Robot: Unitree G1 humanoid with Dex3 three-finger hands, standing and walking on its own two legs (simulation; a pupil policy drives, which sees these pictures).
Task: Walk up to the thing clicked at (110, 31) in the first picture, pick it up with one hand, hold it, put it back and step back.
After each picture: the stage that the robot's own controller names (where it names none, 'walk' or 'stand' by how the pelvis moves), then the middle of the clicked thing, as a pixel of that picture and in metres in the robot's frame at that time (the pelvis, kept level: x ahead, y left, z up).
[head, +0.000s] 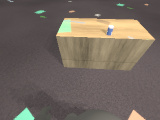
stand; (109, 30) +1.07 -0.18 -0.03
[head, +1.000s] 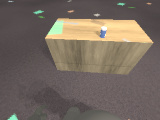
rise first; (103, 32) +0.96 -0.05 -0.01
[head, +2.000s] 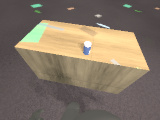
walk; (87, 48) +0.61 +0.12 -0.01
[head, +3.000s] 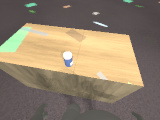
stand; (68, 59) +0.43 +0.21 +0.00
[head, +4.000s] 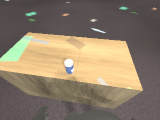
stand; (69, 66) +0.41 +0.20 -0.03
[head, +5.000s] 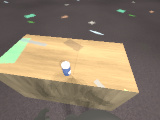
stand; (66, 68) +0.40 +0.22 -0.03
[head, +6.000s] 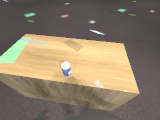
stand; (66, 69) +0.40 +0.22 -0.03
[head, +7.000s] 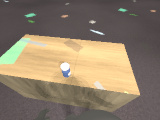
stand; (65, 70) +0.39 +0.22 -0.03
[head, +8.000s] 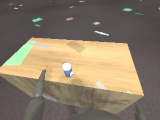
rise first; (67, 70) +0.39 +0.23 -0.03
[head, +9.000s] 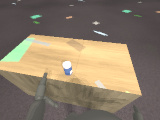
go down; (67, 68) +0.40 +0.23 -0.03
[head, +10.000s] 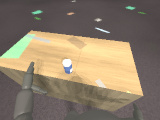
go down; (67, 66) +0.40 +0.22 -0.02
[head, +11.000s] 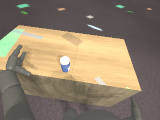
go down; (65, 64) +0.40 +0.21 +0.00
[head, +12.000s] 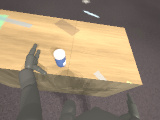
close in; (60, 58) +0.40 +0.21 +0.03
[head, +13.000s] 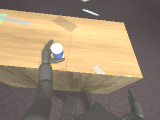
close; (58, 53) +0.43 +0.22 +0.06
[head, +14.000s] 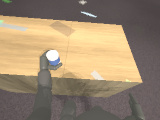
lift; (54, 59) +0.39 +0.23 +0.05
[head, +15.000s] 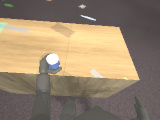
lift; (54, 63) +0.36 +0.23 +0.06
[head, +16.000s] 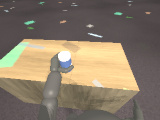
lift; (65, 62) +0.32 +0.17 +0.17
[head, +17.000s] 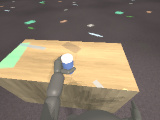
hold; (68, 64) +0.33 +0.16 +0.14
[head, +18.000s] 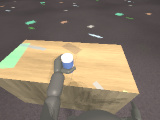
hold; (68, 63) +0.33 +0.16 +0.15
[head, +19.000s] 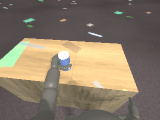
crouch; (64, 61) +0.36 +0.19 +0.13
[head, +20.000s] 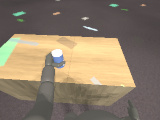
lower; (58, 59) +0.40 +0.23 +0.09
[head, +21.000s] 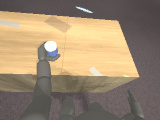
lower; (52, 51) +0.45 +0.24 +0.06
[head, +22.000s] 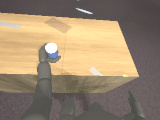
lower; (53, 53) +0.44 +0.23 +0.06
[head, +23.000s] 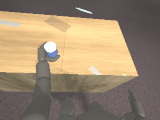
lower; (52, 52) +0.44 +0.24 +0.06
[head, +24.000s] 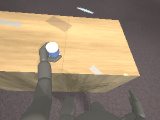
loosen; (53, 52) +0.44 +0.23 +0.06
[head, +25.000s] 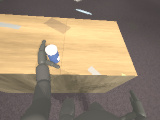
withdraw; (53, 54) +0.43 +0.23 +0.06
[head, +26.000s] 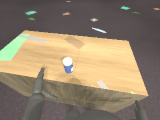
sink last; (68, 65) +0.39 +0.21 +0.02
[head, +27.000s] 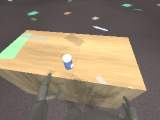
stand; (68, 62) +0.42 +0.22 +0.02
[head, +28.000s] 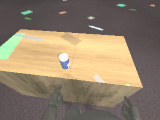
stand; (64, 61) +0.42 +0.23 +0.03
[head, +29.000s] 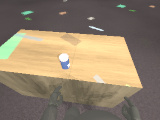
stand; (64, 61) +0.42 +0.23 +0.03
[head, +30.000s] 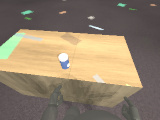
stand; (64, 61) +0.42 +0.23 +0.03
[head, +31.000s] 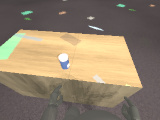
stand; (64, 61) +0.42 +0.23 +0.03
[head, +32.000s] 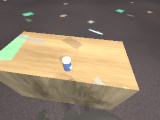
stand; (67, 64) +0.43 +0.22 -0.01
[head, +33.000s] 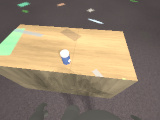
walk; (65, 57) +0.46 +0.23 -0.02
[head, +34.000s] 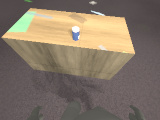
walk; (75, 33) +0.71 +0.21 -0.01
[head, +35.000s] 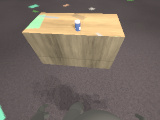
stand; (77, 25) +0.98 +0.27 -0.01
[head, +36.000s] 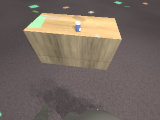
stand; (77, 26) +1.03 +0.23 -0.03
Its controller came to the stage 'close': yes
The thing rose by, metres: 0.19
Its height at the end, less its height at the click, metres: +0.00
